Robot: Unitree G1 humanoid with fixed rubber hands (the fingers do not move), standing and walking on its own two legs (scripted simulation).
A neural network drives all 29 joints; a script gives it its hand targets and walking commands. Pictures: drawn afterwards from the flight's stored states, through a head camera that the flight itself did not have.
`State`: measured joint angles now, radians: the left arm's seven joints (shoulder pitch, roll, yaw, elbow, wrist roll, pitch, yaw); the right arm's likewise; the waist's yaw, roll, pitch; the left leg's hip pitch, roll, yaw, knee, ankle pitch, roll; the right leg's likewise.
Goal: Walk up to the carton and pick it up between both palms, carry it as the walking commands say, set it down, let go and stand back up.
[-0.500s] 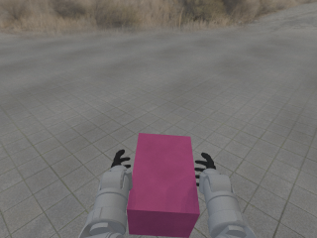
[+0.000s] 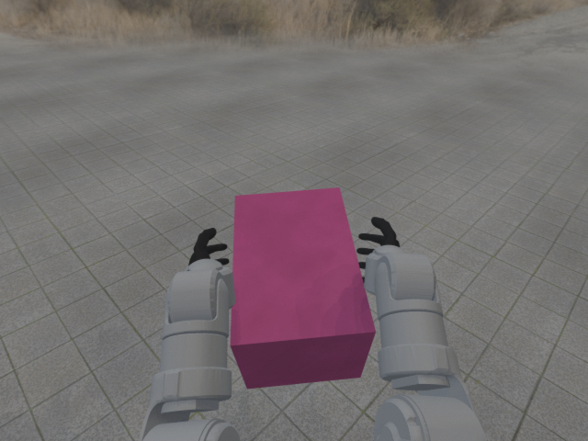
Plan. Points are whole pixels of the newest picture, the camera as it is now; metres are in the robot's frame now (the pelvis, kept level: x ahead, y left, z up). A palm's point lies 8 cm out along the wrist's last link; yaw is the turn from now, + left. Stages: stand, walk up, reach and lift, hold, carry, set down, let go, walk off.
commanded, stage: carry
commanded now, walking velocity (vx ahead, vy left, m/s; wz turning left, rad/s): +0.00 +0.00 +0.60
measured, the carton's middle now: (295, 283) +0.38 +0.00 +0.07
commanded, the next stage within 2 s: none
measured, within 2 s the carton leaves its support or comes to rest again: neither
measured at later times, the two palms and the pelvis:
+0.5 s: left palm (120, 292) +0.31 +0.24 +0.12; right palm (296, 257) +0.37 +0.00 +0.13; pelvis +0.00 +0.02 -0.01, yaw +15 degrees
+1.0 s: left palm (55, 352) +0.22 +0.28 +0.12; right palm (257, 285) +0.33 +0.06 +0.12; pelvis -0.05 +0.01 -0.01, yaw +29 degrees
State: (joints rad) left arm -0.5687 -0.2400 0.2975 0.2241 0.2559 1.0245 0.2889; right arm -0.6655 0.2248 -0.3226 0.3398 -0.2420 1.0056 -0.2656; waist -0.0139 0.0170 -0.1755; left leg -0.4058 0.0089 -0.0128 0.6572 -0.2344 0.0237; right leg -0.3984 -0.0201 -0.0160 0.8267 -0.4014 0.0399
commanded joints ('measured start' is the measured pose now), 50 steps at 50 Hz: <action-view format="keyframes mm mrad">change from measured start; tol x32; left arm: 1 -1088 -828 -549 -3 -414 45 -151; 50 -847 -859 -539 -157 -399 37 -151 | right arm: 1 -787 886 474 5 342 79 141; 50 -708 955 612 -210 422 86 150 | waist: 1 -2 198 -159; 8 22 -292 -364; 17 35 -305 -377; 22 -10 304 -443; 50 -3 -137 -405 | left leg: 1 -73 169 -393 -303 99 112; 10 -426 47 27 388 -219 -78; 17 -190 -12 122 65 -59 -52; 22 594 251 -454 18 1539 132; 35 206 161 -465 -133 734 88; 39 -310 -41 -41 312 -298 -98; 50 177 74 -118 -118 272 -2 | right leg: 1 -63 48 -48 27 -55 4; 7 575 -339 211 -362 364 -101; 14 489 -348 -32 -217 919 -154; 18 404 -281 -132 -47 834 -54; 22 -330 -10 -37 218 -306 72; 34 13 33 -27 -79 -82 45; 39 608 -492 198 -286 737 -166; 46 458 -377 -106 -168 886 -126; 50 160 -266 -132 28 440 10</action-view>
